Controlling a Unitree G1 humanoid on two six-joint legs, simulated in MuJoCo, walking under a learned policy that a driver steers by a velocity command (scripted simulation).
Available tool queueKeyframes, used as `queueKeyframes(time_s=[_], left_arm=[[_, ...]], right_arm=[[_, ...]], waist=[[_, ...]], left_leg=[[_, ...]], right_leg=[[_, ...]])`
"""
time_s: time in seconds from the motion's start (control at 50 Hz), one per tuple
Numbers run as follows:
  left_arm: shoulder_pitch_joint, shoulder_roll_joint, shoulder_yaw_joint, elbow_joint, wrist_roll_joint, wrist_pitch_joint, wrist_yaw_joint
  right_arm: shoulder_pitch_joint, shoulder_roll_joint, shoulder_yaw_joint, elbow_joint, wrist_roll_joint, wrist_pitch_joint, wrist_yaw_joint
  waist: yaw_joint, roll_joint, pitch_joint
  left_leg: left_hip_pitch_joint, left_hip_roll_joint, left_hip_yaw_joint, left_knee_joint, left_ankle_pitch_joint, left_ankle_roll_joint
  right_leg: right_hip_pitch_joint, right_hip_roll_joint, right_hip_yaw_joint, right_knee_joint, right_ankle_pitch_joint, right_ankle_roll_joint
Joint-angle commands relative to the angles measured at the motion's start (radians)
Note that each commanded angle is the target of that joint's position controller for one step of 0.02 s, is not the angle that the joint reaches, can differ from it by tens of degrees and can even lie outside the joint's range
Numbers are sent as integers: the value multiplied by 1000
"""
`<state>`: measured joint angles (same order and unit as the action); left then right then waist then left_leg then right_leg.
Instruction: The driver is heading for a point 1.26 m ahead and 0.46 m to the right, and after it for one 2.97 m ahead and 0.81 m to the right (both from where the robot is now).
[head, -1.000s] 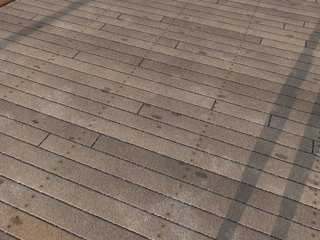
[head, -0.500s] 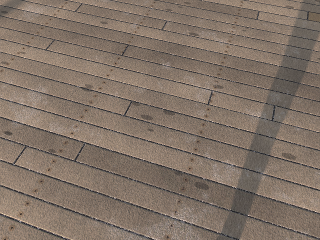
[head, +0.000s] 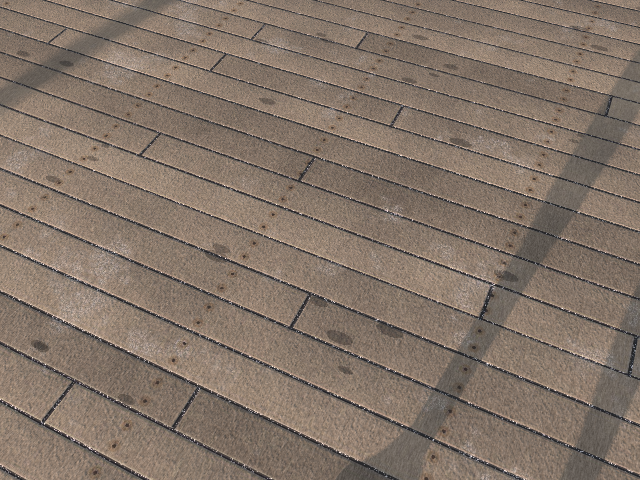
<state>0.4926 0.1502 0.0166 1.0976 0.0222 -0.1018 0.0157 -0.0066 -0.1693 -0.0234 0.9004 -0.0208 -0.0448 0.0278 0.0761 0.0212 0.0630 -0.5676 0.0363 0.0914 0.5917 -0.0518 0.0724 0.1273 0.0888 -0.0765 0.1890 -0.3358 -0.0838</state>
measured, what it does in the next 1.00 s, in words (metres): walks ahead, turning right: left foot, then right foot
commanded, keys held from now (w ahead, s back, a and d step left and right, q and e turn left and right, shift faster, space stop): w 0.10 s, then w+e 0.90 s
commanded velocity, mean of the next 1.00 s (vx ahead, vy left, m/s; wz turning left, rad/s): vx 0.50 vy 0.00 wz -0.40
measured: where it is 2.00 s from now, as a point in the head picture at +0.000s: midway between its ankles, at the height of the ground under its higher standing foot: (514, 269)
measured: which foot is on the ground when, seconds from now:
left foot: up 0.00-0.04, down 0.06-0.62, up 0.64-1.00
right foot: down 0.00-0.08, up 0.10-0.60, down 0.62-1.00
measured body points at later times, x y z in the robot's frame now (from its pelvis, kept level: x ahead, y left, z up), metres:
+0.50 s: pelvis +0.28 +0.01 +0.00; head +0.31 +0.01 +0.45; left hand +0.46 +0.21 -0.13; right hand +0.18 -0.21 -0.14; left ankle +0.17 +0.09 -0.73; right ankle +0.42 -0.12 -0.69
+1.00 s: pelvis +0.54 -0.08 +0.01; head +0.56 -0.11 +0.46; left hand +0.63 +0.18 -0.11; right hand +0.62 -0.37 -0.10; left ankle +0.76 +0.01 -0.67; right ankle +0.44 -0.08 -0.73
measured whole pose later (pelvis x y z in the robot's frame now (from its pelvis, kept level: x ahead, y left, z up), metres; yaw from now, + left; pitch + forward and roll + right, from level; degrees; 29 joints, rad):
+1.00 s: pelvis +0.54 -0.08 +0.01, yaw -27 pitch +2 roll +0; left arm 0.42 0.24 0.07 0.92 0.00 -0.06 0.00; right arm 0.04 -0.24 -0.04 0.77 -0.04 -0.02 0.02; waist 0.08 0.04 0.04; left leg -0.68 0.10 -0.03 0.79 -0.06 -0.05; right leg -0.03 0.15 0.12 0.27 -0.26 -0.14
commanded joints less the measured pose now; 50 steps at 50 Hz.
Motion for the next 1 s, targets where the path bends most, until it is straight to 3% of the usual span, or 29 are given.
queueKeyframes(time_s=[0.02,0.04,0.06,0.08,0.1,0.12,0.14,0.16,0.2,0.24,0.3,0.4,0.48,0.52,0.56,0.58,0.6,0.62,0.64,0.66,0.68,0.7,0.72,0.74,0.78,0.82,0.92,1.0], left_arm=[[32,160,29,-14,7,-3,12],[16,168,31,-15,5,0,10],[-6,164,29,-26,-4,1,8],[20,100,13,-66,-30,-1,-1],[98,95,25,-57,-45,2,-9],[9,146,39,-70,-22,11,-3],[-69,131,38,-93,-16,7,-8],[-91,107,38,-94,-16,11,-10],[-62,73,38,-85,10,41,-21],[-75,64,42,-97,13,61,-32],[-196,73,44,-148,9,77,-42],[-390,59,30,-226,-1,70,-54],[-496,61,23,-276,4,67,-58],[-477,77,30,-281,8,67,-57],[-383,103,45,-259,11,67,-51],[-295,125,58,-234,12,65,-49],[-170,155,75,-197,20,58,-44],[-52,241,106,-177,33,55,-33],[-107,332,127,-207,16,67,-30],[-95,320,124,-207,-3,82,-26],[-153,274,111,-204,-7,81,-17],[-195,218,97,-204,-9,75,-17],[-226,194,88,-208,-14,65,-12],[-242,181,82,-213,-18,54,-8],[-212,199,81,-208,-26,33,-10],[-172,230,88,-205,-26,27,-12],[-56,236,87,-205,-24,36,-14],[7,243,86,-210,-15,41,-6]], right_arm=[[61,-94,-28,-35,0,-25,-15],[198,-115,-42,10,-2,-32,-23],[365,-151,-59,60,-17,-42,-33],[515,-251,-86,80,-43,-44,-43],[492,-262,-95,82,-20,-27,-28],[374,-215,-84,63,5,-21,-21],[285,-147,-65,46,9,-29,-17],[248,-99,-52,48,2,-38,-18],[275,-53,-35,79,1,-56,-30],[328,-78,-37,99,4,-74,-34],[370,-107,-41,103,2,-82,-36],[428,-105,-32,108,5,-82,-45],[504,-126,-35,131,2,-72,-61],[498,-144,-39,132,0,-64,-70],[475,-173,-48,125,-6,-52,-78],[462,-187,-53,116,-8,-43,-76],[446,-198,-56,102,-3,-36,-70],[428,-182,-53,66,3,-38,-61],[440,-94,-43,-12,17,-47,-38],[326,-165,-51,-42,7,-61,-30],[269,-153,-45,-66,17,-75,-25],[285,-154,-47,-55,17,-80,-28],[282,-149,-48,-58,-1,-66,-31],[311,-135,-44,-53,-20,-44,-29],[310,-122,-43,-66,-32,-10,-21],[245,-121,-41,-98,-30,5,-16],[37,-135,-36,-183,-23,12,-10],[-86,-137,-22,-238,-16,4,-3]], waist=[[-91,-110,-18],[-148,-103,-84],[-220,-85,-166],[-239,57,-305],[-186,184,-386],[-147,34,-232],[-128,-4,-111],[-94,-32,-36],[-49,4,-8],[-37,18,-4],[-46,25,24],[-86,39,45],[-118,41,53],[-94,57,28],[-44,90,-32],[-9,95,-82],[51,71,-146],[107,-23,-233],[18,-273,-299],[49,-86,-267],[17,-46,-146],[-34,37,-64],[-70,49,-40],[-96,31,-46],[-109,3,-56],[-97,-23,-44],[-19,-71,-26],[23,-85,-20]], left_leg=[[131,-73,29,-51,-106,53],[277,-97,33,-104,-96,76],[517,-38,-27,-141,-56,110],[799,234,-360,-152,-142,189],[913,397,-780,-286,-151,312],[779,351,-647,-318,-238,269],[624,317,-514,-364,-223,233],[504,272,-408,-405,-158,184],[393,209,-260,-437,-64,120],[383,196,-190,-450,27,107],[410,181,-95,-473,95,85],[474,148,36,-459,262,44],[616,191,87,-412,406,42],[678,209,120,-325,639,36],[713,223,147,-157,878,35],[703,227,150,-12,891,40],[622,217,163,198,768,27],[403,180,167,512,409,0],[-53,-74,81,894,-482,-62],[-182,-37,-113,916,-416,-49],[-219,18,-128,850,-321,-43],[-158,54,-122,737,-269,-47],[-93,77,-128,660,-260,-60],[-32,83,-127,617,-255,-75],[-10,80,-108,554,-250,-101],[-44,79,-89,475,-186,-121],[-149,55,-84,268,-15,-132],[-174,16,-87,134,19,-118]], right_leg=[[16,-297,83,186,1068,-82],[1,-283,71,337,1094,-71],[-138,-255,50,541,930,-57],[-410,-163,-5,887,486,-26],[-665,2,49,1176,-180,-7],[-752,-80,131,1198,-98,-23],[-755,-116,134,1149,-19,-23],[-715,-149,133,1083,24,-21],[-630,-173,135,1006,58,-5],[-645,-172,122,985,89,4],[-758,-189,105,917,197,16],[-773,-168,24,629,354,24],[-760,-135,-53,475,323,-11],[-704,-95,-82,442,243,-46],[-593,-34,-109,437,136,-94],[-499,-5,-108,410,99,-120],[-324,11,-81,322,121,-151],[-96,-157,154,268,37,-214],[176,-437,747,149,87,-384],[143,-429,752,81,93,-383],[35,-412,618,66,135,-341],[-106,-367,521,44,264,-287],[-191,-309,441,39,363,-248],[-243,-268,380,34,430,-231],[-275,-229,334,34,535,-224],[-289,-203,316,23,552,-207],[-196,-182,349,37,569,-143],[-95,-192,390,79,614,-143]])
